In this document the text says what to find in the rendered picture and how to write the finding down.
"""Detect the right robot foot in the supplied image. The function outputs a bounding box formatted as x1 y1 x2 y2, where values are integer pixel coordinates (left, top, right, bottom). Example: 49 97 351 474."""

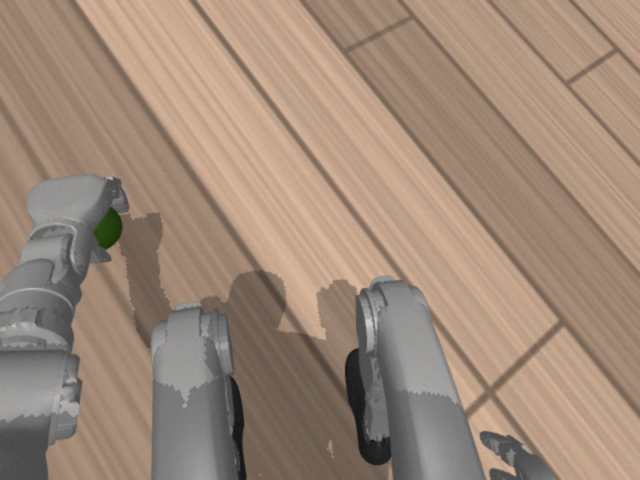
345 348 391 465

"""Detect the ball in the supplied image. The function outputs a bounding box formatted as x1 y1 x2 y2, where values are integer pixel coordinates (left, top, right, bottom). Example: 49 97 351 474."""
92 206 122 249

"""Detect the left robot arm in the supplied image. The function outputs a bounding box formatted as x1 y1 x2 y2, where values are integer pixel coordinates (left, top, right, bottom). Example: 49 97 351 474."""
0 219 94 480

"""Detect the left robot hand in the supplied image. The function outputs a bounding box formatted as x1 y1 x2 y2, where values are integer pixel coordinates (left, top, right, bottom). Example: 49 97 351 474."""
27 174 129 264

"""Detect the left robot foot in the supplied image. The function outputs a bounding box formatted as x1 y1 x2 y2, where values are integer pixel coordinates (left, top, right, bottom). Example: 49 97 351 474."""
230 376 246 480

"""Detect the right robot hand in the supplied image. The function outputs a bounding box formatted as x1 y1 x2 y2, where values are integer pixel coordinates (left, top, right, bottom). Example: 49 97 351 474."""
480 431 557 480

